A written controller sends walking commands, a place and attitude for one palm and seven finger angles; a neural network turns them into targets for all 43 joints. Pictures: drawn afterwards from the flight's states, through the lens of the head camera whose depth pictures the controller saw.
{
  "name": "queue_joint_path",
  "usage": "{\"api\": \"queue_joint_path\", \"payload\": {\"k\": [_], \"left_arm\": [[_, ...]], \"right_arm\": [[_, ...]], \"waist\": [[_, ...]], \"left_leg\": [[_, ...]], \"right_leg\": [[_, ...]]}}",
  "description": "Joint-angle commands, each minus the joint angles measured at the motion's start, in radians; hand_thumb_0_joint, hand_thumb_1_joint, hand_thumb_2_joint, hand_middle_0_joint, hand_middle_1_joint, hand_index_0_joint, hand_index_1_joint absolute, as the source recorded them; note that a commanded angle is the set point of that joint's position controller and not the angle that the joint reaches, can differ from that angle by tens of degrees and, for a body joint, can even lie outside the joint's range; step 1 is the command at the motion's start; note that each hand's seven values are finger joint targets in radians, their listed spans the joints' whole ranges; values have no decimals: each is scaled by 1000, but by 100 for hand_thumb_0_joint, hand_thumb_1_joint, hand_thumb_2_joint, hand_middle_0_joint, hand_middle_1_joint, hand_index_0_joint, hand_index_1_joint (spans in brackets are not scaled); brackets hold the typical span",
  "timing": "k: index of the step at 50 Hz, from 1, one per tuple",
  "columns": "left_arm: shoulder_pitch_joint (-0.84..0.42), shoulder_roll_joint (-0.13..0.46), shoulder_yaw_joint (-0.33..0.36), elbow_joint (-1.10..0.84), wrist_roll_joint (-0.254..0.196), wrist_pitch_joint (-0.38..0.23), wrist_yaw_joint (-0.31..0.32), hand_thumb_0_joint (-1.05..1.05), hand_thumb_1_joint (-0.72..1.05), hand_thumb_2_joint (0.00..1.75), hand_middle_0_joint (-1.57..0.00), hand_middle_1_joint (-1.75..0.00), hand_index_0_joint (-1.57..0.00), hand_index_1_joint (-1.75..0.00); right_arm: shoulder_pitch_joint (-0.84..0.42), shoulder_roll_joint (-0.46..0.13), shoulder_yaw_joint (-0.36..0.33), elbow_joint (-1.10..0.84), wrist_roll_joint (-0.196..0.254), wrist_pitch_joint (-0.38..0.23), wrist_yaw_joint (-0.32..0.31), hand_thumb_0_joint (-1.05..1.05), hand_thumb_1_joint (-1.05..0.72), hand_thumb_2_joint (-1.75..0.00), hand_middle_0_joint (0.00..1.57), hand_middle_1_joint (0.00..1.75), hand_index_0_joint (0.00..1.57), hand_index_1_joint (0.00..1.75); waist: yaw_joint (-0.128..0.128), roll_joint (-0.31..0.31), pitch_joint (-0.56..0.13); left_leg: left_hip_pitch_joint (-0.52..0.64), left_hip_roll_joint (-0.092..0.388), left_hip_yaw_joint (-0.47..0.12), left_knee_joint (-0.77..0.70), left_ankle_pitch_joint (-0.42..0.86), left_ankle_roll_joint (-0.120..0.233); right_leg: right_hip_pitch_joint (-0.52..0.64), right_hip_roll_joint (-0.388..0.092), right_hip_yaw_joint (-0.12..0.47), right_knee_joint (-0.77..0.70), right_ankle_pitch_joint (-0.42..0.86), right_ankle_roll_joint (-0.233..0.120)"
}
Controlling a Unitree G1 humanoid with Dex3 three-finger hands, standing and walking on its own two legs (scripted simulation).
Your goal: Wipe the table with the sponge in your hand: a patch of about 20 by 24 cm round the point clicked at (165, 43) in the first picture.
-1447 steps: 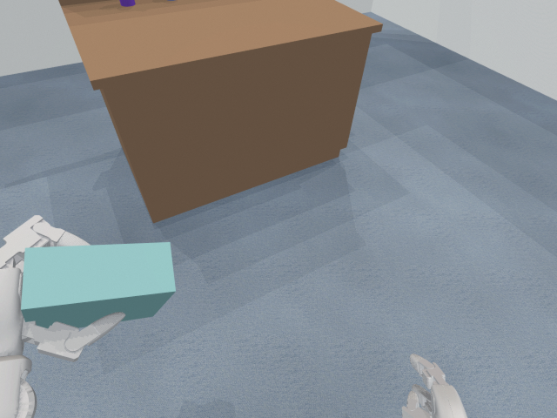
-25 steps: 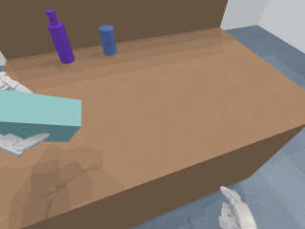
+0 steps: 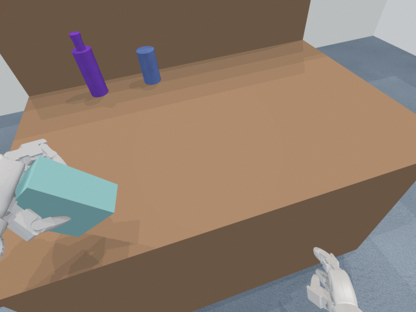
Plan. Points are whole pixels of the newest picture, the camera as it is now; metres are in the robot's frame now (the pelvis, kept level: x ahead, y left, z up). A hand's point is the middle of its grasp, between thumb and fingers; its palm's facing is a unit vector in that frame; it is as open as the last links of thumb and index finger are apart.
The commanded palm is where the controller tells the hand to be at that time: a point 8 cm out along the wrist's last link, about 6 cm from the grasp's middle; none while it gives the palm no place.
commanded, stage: turn the palm down, sponge in hand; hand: left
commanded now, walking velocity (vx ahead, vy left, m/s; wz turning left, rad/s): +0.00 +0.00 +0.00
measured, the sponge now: (74, 204) +0.24 +0.26 +0.13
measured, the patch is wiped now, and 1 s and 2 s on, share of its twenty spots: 0.00 0.00 0.00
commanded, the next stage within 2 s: move the sponge above the wiping area in 1.56 s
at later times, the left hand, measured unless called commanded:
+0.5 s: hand (45, 186) +0.24 +0.29 +0.17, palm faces +0.25 -0.35 -0.90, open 10.0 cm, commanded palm +0.20 +0.31 +0.23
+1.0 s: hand (31, 177) +0.25 +0.32 +0.18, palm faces +0.19 -0.14 -0.97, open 10.0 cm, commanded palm +0.20 +0.31 +0.24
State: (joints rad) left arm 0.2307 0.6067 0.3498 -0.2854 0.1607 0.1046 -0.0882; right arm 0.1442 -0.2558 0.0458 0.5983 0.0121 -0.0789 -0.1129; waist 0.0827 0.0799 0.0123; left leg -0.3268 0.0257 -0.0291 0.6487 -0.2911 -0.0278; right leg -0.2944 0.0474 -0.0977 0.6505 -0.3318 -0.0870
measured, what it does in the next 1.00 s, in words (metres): stands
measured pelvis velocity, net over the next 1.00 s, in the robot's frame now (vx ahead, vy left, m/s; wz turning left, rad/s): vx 0.00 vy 0.04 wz -0.03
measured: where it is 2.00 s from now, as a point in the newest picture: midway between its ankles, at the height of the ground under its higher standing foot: outside the picture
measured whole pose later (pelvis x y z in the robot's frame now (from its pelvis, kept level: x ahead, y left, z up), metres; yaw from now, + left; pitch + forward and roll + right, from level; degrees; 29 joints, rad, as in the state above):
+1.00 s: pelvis +0.00 +0.04 +0.02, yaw -1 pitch -4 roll +0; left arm 0.10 0.60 0.03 -0.38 0.74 0.45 -0.06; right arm 0.01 -0.27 0.07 0.64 0.05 0.00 -0.10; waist 0.13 0.10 0.03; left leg -0.18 -0.01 0.02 0.46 -0.21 0.01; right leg -0.16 0.01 -0.04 0.48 -0.25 -0.04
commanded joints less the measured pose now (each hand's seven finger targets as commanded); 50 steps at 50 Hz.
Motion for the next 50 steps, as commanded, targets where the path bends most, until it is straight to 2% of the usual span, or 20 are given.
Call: {"api": "queue_joint_path", "payload": {"k": [1, 3, 4, 8, 9, 10, 13, 17, 18, 19, 20, 28, 29, 32, 38, 39, 41, 43, 44, 50], "left_arm": [[-92, 323, 257, -259, 6, -111, 58, 0, 10, 130, -120, -160, -120, -160], [-49, 364, 312, -264, 16, -96, 97, 0, 10, 130, -120, -160, -120, -160], [-32, 293, 257, -282, 18, -85, 110, 0, 10, 130, -120, -160, -120, -160], [18, 320, 256, -257, 57, -4, 139, 0, 10, 130, -120, -160, -120, -160], [25, 272, 201, -266, 65, 15, 134, 0, 10, 130, -120, -160, -120, -160], [13, 307, 217, -290, 76, 27, 129, 0, 10, 130, -120, -160, -120, -160], [-14, 320, 198, -291, 115, 54, 121, 0, 10, 130, -120, -160, -120, -160], [-61, 310, 143, -347, 180, 48, 115, 0, 10, 130, -120, -160, -120, -160], [-83, 320, 148, -356, 206, 55, 134, 0, 10, 130, -120, -160, -120, -160], [-93, 271, 99, -365, 224, 57, 142, 0, 10, 130, -120, -160, -120, -160], [-90, 300, 117, -382, 246, 61, 151, 0, 10, 130, -120, -160, -120, -160], [-180, 304, 61, -311, 371, 245, 151, 0, 10, 130, -120, -160, -120, -160], [-198, 241, -15, -300, 382, 265, 133, 0, 10, 130, -120, -160, -120, -160], [-229, 252, -54, -301, 436, 305, 93, 0, 10, 130, -120, -160, -120, -160], [-331, 260, -91, -336, 529, 309, 56, 0, 10, 130, -120, -160, -120, -160], [-332, 224, -131, -321, 541, 303, 51, 0, 10, 130, -120, -160, -120, -160], [-337, 263, -101, -313, 580, 295, 59, 0, 10, 130, -120, -160, -120, -160], [-374, 294, -64, -341, 599, 299, 76, 0, 10, 130, -120, -160, -120, -160], [-375, 254, -103, -318, 607, 305, 78, 0, 10, 130, -120, -160, -120, -160], [-380, 217, -155, -235, 639, 375, 73, 0, 10, 130, -120, -160, -120, -160]], "right_arm": [[-119, -98, -63, -184, -7, -60, -6, 0, -90, -90, 20, 30, 20, 30], [-139, -98, -62, -183, 8, -56, 4, 0, -90, -90, 20, 30, 20, 30], [-113, -97, -67, -191, 3, -49, 8, 0, -90, -90, 20, 30, 20, 30], [-110, -121, -74, -196, 21, -34, -3, 0, -90, -90, 20, 30, 20, 30], [-86, -125, -80, -207, 17, -29, -9, 0, -90, -90, 20, 30, 20, 30], [-74, -135, -82, -206, 15, -27, -15, 0, -90, -90, 20, 30, 20, 30], [-131, -119, -65, -215, 37, -37, -27, 0, -90, -90, 20, 30, 20, 30], [-110, -120, -68, -213, 27, -41, -38, 0, -90, -90, 20, 30, 20, 30], [-162, -107, -54, -216, 41, -52, -35, 0, -90, -90, 20, 30, 20, 30], [-140, -105, -57, -216, 29, -50, -35, 0, -90, -90, 20, 30, 20, 30], [-130, -109, -57, -209, 24, -51, -33, 0, -90, -90, 20, 30, 20, 30], [-267, -98, -15, -189, 48, -13, -16, 0, -90, -90, 20, 30, 20, 30], [-251, -98, -13, -192, 40, -2, -15, 0, -90, -90, 20, 30, 20, 30], [-271, -100, -8, -184, 42, 17, -12, 0, -90, -90, 20, 30, 20, 30], [-367, -83, 11, -180, 48, 10, -6, 0, -90, -90, 20, 30, 20, 30], [-343, -86, 7, -179, 38, 12, -5, 0, -90, -90, 20, 30, 20, 30], [-336, -90, 3, -162, 32, 15, -2, 0, -90, -90, 20, 30, 20, 30], [-393, -82, 6, -158, 38, 10, 6, 0, -90, -90, 20, 30, 20, 30], [-372, -87, 4, -156, 27, 14, 10, 0, -90, -90, 20, 30, 20, 30], [-395, -92, 3, -140, 39, 30, 25, 0, -90, -90, 20, 30, 20, 30]], "waist": [[21, -74, -187], [37, -16, -177], [28, -5, -206], [26, -49, -160], [15, -59, -183], [11, -67, -200], [12, -76, -161], [7, -54, -212], [16, -7, -186], [9, 21, -216], [13, 5, -230], [40, 15, -147], [27, 4, -149], [27, -12, -156], [42, 44, -143], [38, 50, -167], [46, 30, -196], [61, 73, -186], [61, 75, -210], [63, 25, -189]], "left_leg": [[-1, -23, 7, 21, 122, 37], [-17, -31, 14, 28, 146, 33], [-18, -24, 15, 30, 160, 32], [-17, -25, 32, 14, 189, 43], [-14, -19, 31, 13, 186, 46], [-3, -16, 29, 9, 204, 50], [5, -27, 35, 10, 183, 54], [53, -23, 23, -17, 195, 60], [70, -31, 27, -15, 179, 58], [83, -24, 26, -25, 193, 58], [89, -20, 13, -44, 205, 56], [112, -24, -10, -148, 175, 46], [111, -17, -6, -161, 177, 48], [141, -19, -22, -191, 187, 51], [187, -28, -47, -232, 167, 53], [182, -23, -41, -237, 166, 54], [200, -27, -56, -244, 201, 51], [203, -29, -62, -250, 194, 48], [197, -27, -55, -251, 218, 48], [180, -30, -61, -270, 218, 41]], "right_leg": [[47, -141, 260, -196, 68, 90], [55, -140, 280, -169, 140, 80], [71, -146, 253, -146, 213, 84], [39, -124, 229, -120, 295, 88], [52, -128, 211, -118, 320, 95], [54, -124, 201, -106, 361, 99], [26, -112, 221, -125, 292, 93], [20, -102, 175, -127, 260, 93], [-6, -92, 206, -139, 216, 77], [13, -94, 167, -137, 237, 76], [18, -90, 153, -130, 241, 76], [49, -60, 156, -186, 148, 50], [63, -65, 123, -194, 160, 55], [80, -64, 131, -215, 155, 55], [94, -42, 170, -247, 111, 26], [119, -49, 135, -244, 120, 29], [131, -51, 156, -250, 132, 28], [143, -38, 194, -252, 128, 10], [169, -47, 155, -244, 157, 12], [168, -56, 171, -262, 150, 16]]}}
